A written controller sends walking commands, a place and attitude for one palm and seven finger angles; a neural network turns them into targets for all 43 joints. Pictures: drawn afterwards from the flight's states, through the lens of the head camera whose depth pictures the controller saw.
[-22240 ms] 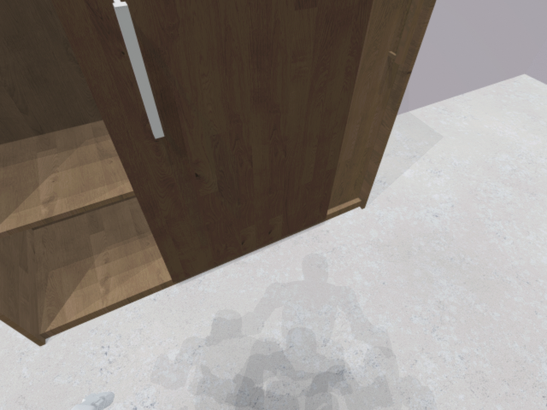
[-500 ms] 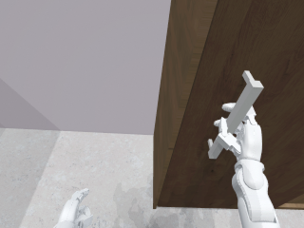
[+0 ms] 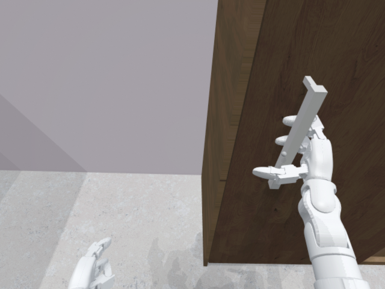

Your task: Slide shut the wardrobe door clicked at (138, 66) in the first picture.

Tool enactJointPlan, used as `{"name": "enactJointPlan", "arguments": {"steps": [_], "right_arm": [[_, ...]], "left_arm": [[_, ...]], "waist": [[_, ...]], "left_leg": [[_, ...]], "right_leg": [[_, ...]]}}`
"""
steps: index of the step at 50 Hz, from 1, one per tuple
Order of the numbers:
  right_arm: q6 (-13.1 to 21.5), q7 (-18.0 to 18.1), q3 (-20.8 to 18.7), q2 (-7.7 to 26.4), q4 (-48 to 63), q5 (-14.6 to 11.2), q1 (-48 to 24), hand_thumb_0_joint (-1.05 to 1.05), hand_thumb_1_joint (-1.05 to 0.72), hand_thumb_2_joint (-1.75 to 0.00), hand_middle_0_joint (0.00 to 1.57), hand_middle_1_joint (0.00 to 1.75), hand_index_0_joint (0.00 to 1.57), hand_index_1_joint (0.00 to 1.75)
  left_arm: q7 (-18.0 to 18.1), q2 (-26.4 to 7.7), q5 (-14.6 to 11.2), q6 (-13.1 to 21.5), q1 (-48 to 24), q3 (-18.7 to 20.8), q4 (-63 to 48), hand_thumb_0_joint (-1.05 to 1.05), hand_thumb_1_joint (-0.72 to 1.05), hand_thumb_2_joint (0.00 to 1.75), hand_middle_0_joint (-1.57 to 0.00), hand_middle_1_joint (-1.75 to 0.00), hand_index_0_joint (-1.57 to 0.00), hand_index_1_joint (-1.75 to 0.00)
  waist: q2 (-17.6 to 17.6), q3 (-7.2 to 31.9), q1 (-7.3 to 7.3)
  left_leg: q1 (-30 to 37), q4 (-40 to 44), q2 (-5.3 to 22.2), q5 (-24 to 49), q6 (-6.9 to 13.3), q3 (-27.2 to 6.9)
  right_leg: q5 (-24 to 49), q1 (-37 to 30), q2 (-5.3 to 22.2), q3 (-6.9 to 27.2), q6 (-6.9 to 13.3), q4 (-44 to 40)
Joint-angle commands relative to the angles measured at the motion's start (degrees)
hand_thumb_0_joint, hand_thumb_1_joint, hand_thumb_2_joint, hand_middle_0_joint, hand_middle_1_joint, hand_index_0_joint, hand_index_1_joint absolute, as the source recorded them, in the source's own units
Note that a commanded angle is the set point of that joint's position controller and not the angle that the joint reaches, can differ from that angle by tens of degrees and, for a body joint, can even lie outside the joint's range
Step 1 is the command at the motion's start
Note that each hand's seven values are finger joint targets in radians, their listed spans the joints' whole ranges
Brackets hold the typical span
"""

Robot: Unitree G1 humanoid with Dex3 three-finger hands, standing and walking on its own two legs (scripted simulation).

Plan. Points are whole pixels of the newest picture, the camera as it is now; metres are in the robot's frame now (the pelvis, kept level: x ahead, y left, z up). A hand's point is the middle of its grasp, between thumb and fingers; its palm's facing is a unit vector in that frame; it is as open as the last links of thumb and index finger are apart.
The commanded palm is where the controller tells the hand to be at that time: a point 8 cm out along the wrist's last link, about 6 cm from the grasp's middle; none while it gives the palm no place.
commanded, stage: loosen the grip on the handle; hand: right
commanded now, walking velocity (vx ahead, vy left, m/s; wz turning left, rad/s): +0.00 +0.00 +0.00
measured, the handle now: (288, 140) +0.40 -0.18 +0.14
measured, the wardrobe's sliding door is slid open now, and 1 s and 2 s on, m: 0.00 0.00 0.00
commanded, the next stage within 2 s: slip the hand off the handle in 0.20 s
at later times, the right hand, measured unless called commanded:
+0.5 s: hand (288, 154) +0.35 -0.17 +0.14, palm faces +0.14 +0.98 -0.11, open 14.7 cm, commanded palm +0.32 -0.24 +0.14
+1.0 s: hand (320, 159) +0.35 -0.23 +0.14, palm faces +0.19 +0.98 -0.11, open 14.7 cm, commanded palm +0.29 -0.28 +0.14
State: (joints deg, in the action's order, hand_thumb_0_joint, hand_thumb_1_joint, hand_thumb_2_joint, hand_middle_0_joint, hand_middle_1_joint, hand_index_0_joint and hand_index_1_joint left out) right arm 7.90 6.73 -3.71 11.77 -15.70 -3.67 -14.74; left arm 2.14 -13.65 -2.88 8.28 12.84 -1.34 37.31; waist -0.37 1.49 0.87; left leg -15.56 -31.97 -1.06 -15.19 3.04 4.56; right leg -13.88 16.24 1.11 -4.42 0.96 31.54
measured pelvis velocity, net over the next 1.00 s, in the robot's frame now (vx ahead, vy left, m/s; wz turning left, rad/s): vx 0.02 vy -0.02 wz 0.00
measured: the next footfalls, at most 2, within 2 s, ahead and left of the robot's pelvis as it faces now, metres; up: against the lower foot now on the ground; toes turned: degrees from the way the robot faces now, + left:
none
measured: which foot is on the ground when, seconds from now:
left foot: down 0.00-1.00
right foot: down 0.00-1.00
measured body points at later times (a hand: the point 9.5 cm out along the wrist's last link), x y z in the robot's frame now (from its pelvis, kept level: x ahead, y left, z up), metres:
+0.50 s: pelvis +0.02 -0.01 +0.00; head +0.01 +0.00 +0.45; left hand +0.19 +0.22 -0.09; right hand +0.34 -0.22 +0.15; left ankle +0.03 +0.08 -0.73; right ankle +0.04 -0.11 -0.73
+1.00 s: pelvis +0.02 -0.02 +0.00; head +0.02 -0.02 +0.45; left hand +0.18 +0.22 -0.09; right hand +0.33 -0.29 +0.14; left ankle +0.03 +0.08 -0.73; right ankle +0.04 -0.11 -0.73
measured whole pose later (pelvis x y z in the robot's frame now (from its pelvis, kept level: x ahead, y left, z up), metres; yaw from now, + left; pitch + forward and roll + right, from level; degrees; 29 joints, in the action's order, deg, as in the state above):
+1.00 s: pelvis +0.02 -0.02 +0.00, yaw +0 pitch +1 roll +1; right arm 10.6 -2.6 -11.8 16.3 -12.7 -9.0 -8.7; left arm 3.7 -13.9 -2.5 8.3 13.9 -1.4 38.6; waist -1.8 2.5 1.6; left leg -17.3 -32.8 -0.3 -16.7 1.3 3.8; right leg -16.8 18.7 0.4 -5.0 2.5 34.2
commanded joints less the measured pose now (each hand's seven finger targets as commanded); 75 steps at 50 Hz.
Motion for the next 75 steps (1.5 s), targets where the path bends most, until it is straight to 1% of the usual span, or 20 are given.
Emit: {"name": "enactJointPlan", "arguments": {"steps": [1, 2, 4, 9, 14, 16, 18, 22, 24, 26, 31, 35, 41, 43, 44, 49, 53, 55, 63, 75], "right_arm": [[5.45, -0.4, -7.81, 13.28, 10.83, -0.74, -19.84, 0.0, 0.55, -0.2, 0.32, 1.23, 0.32, 1.23], [5.18, -0.57, -4.23, 10.11, 13.02, -1.13, -19.61, 0.0, 0.55, -0.2, 0.3, 1.22, 0.3, 1.22], [5.12, -0.7, -3.78, 8.85, 12.35, -1.17, -18.54, 0.0, 0.55, -0.2, 0.28, 1.18, 0.28, 1.18], [5.3, -1.05, -5.22, 8.44, 16.67, -2.37, -14.1, 0.0, 0.55, -0.2, 0.25, 1.15, 0.25, 1.15], [4.0, -0.37, -5.09, 7.9, 19.25, -1.96, -11.59, 0.0, 0.55, -0.2, 0.25, 1.15, 0.25, 1.15], [3.54, -0.22, -4.18, 7.01, 17.18, -1.71, -11.6, 0.0, 0.55, -0.2, 0.25, 1.15, 0.25, 1.15], [3.32, 0.21, -6.2, 9.85, 17.14, -0.89, -12.52, 0.0, 0.55, -0.2, 0.25, 1.15, 0.25, 1.15], [2.54, -0.52, -8.7, 10.96, 16.73, -1.96, -10.05, 0.0, 0.55, -0.2, 0.25, 1.15, 0.25, 1.15], [2.22, -0.95, -9.55, 11.34, 15.51, -2.5, -10.09, 0.0, 0.55, -0.2, 0.25, 1.15, 0.25, 1.15], [2.38, -1.68, -10.13, 11.8, 16.72, -3.1, -9.51, 0.0, 0.55, -0.2, 0.25, 1.15, 0.25, 1.15], [4.84, -3.67, -9.29, 11.75, 19.02, -3.27, -10.76, 0.0, 0.55, -0.2, 0.25, 1.15, 0.25, 1.15], [6.11, -6.33, -8.22, 12.03, 16.36, -4.08, -13.91, 0.0, 0.55, -0.2, 0.25, 1.15, 0.25, 1.15], [6.41, -8.1, -8.89, 13.14, 14.33, -4.92, -16.43, 0.0, 0.55, -0.2, 0.25, 1.15, 0.25, 1.15], [6.54, -8.08, -12.18, 16.67, 13.69, -4.72, -15.96, 0.0, 0.55, -0.2, 0.25, 1.15, 0.25, 1.15], [6.48, -8.35, -11.83, 16.25, 13.18, -5.02, -16.6, 0.0, 0.55, -0.2, 0.25, 1.15, 0.25, 1.15], [6.6, -9.17, -11.12, 12.48, 17.52, -6.21, -3.83, 0.0, 0.55, -0.2, 0.25, 1.15, 0.25, 1.15], [5.99, -8.67, -14.2, 15.19, 24.0, -6.17, 3.08, 0.0, 0.55, -0.2, 0.25, 1.15, 0.25, 1.15], [5.69, -8.53, -12.52, 13.29, 26.53, -6.61, 2.68, 0.0, 0.55, -0.2, 0.25, 1.15, 0.25, 1.15], [5.81, -9.13, -10.71, 12.29, 32.45, -6.92, 6.02, 0.0, 0.55, -0.2, 0.25, 1.15, 0.25, 1.15], [4.95, -12.26, -15.07, 14.05, 37.0, -9.99, 19.05, 0.0, 0.55, -0.2, 0.25, 1.15, 0.25, 1.15]], "left_arm": [[0.97, -6.82, 0.18, 3.92, -6.82, 2.29, -7.53, 0.0, 0.9, 0.9, -0.2, -0.3, -0.2, -0.3], [0.89, -6.34, 0.36, 3.82, -8.08, 1.66, -8.36, 0.0, 0.9, 0.9, -0.2, -0.3, -0.2, -0.3], [0.78, -6.34, 0.33, 4.02, -7.43, 1.74, -7.98, 0.0, 0.9, 0.9, -0.2, -0.3, -0.2, -0.3], [0.61, -6.65, 0.84, 4.44, -5.87, 2.31, -7.57, 0.0, 0.9, 0.9, -0.2, -0.3, -0.2, -0.3], [0.41, -6.67, 1.17, 3.75, -4.8, 2.49, -7.38, 0.0, 0.9, 0.9, -0.2, -0.3, -0.2, -0.3], [0.5, -6.62, 1.12, 3.18, -4.58, 2.29, -7.24, 0.0, 0.9, 0.9, -0.2, -0.3, -0.2, -0.3], [0.88, -6.83, 1.33, 2.38, -4.73, 2.26, -6.93, 0.0, 0.9, 0.9, -0.2, -0.3, -0.2, -0.3], [1.26, -6.31, 0.94, 1.2, -5.54, 2.13, -7.88, 0.0, 0.9, 0.9, -0.2, -0.3, -0.2, -0.3], [1.41, -6.34, 0.88, 0.51, -5.46, 1.97, -7.73, 0.0, 0.9, 0.9, -0.2, -0.3, -0.2, -0.3], [1.53, -6.15, 0.76, 0.26, -6.03, 1.86, -8.31, 0.0, 0.9, 0.9, -0.2, -0.3, -0.2, -0.3], [1.45, -6.31, 0.81, 0.75, -5.93, 1.96, -8.45, 0.0, 0.9, 0.9, -0.2, -0.3, -0.2, -0.3], [1.88, -7.05, 0.42, 1.65, -5.42, 1.92, -7.61, 0.0, 0.9, 0.9, -0.2, -0.3, -0.2, -0.3], [2.62, -7.53, 0.31, 2.92, -5.19, 2.03, -6.9, 0.0, 0.9, 0.9, -0.2, -0.3, -0.2, -0.3], [2.74, -7.93, 0.53, 2.96, -4.53, 2.21, -6.44, 0.0, 0.9, 0.9, -0.2, -0.3, -0.2, -0.3], [2.71, -7.86, 0.49, 2.99, -4.54, 2.0, -6.54, 0.0, 0.9, 0.9, -0.2, -0.3, -0.2, -0.3], [1.57, -7.23, 0.57, 4.02, -4.69, 2.36, -8.19, 0.0, 0.9, 0.9, -0.2, -0.3, -0.2, -0.3], [1.12, -7.27, 0.78, 4.08, -5.47, 2.43, -8.94, 0.0, 0.9, 0.9, -0.2, -0.3, -0.2, -0.3], [1.09, -6.87, 0.52, 4.21, -6.29, 2.14, -9.31, 0.0, 0.9, 0.9, -0.2, -0.3, -0.2, -0.3], [1.95, -6.55, 0.69, 5.53, -7.22, 1.53, -8.83, 0.0, 0.9, 0.9, -0.2, -0.3, -0.2, -0.3], [2.19, -6.1, 0.64, 6.92, -7.9, 1.16, -9.69, 0.0, 0.9, 0.9, -0.2, -0.3, -0.2, -0.3]], "waist": [[2.82, 8.66, 0.65], [0.87, 8.73, 0.57], [2.53, 7.8, 0.25], [1.91, 12.22, 0.77], [2.81, 13.46, 0.55], [3.77, 10.48, 0.01], [2.32, 10.72, 0.03], [1.21, 12.49, 1.3], [2.92, 11.71, 0.84], [1.04, 11.73, 1.26], [-1.4, 12.14, 0.49], [0.19, 9.43, -1.06], [-1.96, 12.12, -0.74], [-2.47, 13.55, 0.07], [-1.76, 13.42, -0.25], [-0.77, 14.77, 2.1], [-0.83, 13.04, 2.91], [-0.97, 10.47, 1.9], [-2.17, 8.03, 0.79], [-0.88, 7.42, 2.41]], "left_leg": [[-0.16, 11.03, 2.47, -10.6, -1.95, -8.04], [0.99, 11.04, 2.97, -9.4, -2.18, -8.54], [1.1, 11.06, 2.84, -7.14, -2.18, -8.36], [3.6, 7.33, 1.91, 7.14, -2.15, -5.92], [3.25, 5.53, 1.52, 12.23, -2.36, -4.72], [1.11, 5.89, 1.53, 9.74, -2.49, -4.5], [0.99, 5.88, 1.47, 8.76, -2.34, -4.9], [2.85, 5.52, 1.43, 9.88, -2.01, -4.64], [3.02, 5.69, 1.35, 10.96, -2.13, -4.49], [3.28, 5.39, 1.32, 11.33, -1.89, -4.36], [1.26, 4.52, 0.91, 11.72, -1.67, -3.94], [-1.8, 5.03, 0.69, 7.12, -1.74, -3.83], [-2.97, 4.4, 0.79, 5.43, -1.46, -3.53], [-1.82, 3.66, 0.75, 6.97, -1.33, -3.47], [-1.8, 3.77, 0.87, 7.16, -1.45, -3.5], [0.45, 2.39, 0.58, 11.56, -1.28, -2.46], [0.7, 2.4, 0.38, 11.86, -1.36, -2.41], [-0.8, 2.94, 0.28, 9.57, -1.49, -2.29], [-2.71, 4.35, 0.37, 3.34, -1.62, -2.67], [-0.83, 4.91, 0.55, 3.98, -1.72, -2.68]], "right_leg": [[-5.94, -1.33, -0.48, 2.36, 0.8, -5.05], [-4.39, -0.91, -0.91, 1.6, 0.9, -4.89], [-2.56, -0.72, -0.51, 1.88, 1.01, -4.84], [6.18, -3.77, -0.52, 1.8, 1.06, -4.02], [9.62, -5.19, -0.52, 1.94, 0.98, -3.36], [7.39, -3.97, -0.61, 2.1, 0.86, -3.16], [7.0, -4.0, -0.66, 2.08, 0.94, -2.99], [7.82, -4.11, -0.76, 1.91, 0.64, -3.21], [8.33, -3.72, -0.65, 2.08, 0.75, -3.25], [8.75, -3.96, -0.62, 2.06, 0.55, -3.29], [9.94, -6.03, -0.24, 2.55, 0.57, -2.59], [6.09, -5.13, 0.1, 3.73, 0.62, -2.44], [5.08, -6.16, 0.09, 4.92, 0.47, -2.29], [7.13, -5.94, 0.17, 4.88, 0.21, -2.14], [6.95, -5.46, 0.04, 4.92, 0.28, -2.07], [12.47, -6.1, 0.33, 4.88, -0.35, -2.03], [13.06, -5.24, 0.56, 4.3, -0.55, -2.24], [10.38, -4.72, 0.56, 4.45, -0.45, -2.7], [3.62, -4.74, 0.35, 5.14, -0.03, -2.95], [4.0, -3.02, -0.32, 5.04, 0.1, -2.31]]}}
